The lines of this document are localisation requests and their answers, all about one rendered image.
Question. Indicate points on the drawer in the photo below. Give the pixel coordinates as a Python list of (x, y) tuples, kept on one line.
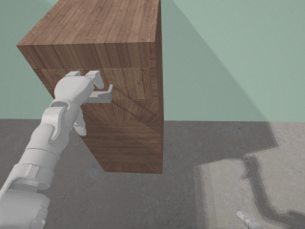
[(128, 83)]

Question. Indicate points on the robot right hand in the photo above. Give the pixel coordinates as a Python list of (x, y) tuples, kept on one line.
[(249, 220)]

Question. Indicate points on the cabinet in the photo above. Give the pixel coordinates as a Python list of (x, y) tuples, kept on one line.
[(126, 135)]

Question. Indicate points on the left robot forearm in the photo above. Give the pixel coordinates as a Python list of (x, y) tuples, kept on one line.
[(35, 169)]

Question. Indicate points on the robot left hand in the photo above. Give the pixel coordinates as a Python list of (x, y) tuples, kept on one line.
[(77, 88)]

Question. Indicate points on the robot left upper arm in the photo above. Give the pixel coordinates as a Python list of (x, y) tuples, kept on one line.
[(23, 210)]

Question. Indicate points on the handle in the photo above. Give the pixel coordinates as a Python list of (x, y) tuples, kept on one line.
[(101, 96)]

